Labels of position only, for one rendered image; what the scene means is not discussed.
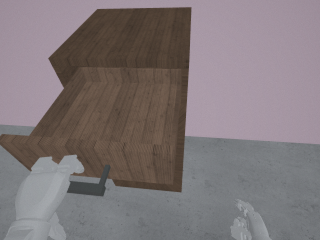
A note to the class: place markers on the robot left forearm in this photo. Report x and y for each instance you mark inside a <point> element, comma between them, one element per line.
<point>28,229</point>

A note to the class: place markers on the handle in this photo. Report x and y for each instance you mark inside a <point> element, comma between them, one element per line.
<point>93,189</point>

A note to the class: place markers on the left robot hand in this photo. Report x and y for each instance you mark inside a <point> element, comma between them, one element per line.
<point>40,193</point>

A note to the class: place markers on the cabinet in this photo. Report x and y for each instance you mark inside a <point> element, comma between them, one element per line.
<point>145,38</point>

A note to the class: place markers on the drawer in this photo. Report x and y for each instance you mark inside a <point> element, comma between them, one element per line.
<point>123,117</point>

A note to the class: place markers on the right robot hand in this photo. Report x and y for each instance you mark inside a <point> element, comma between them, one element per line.
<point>253,225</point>

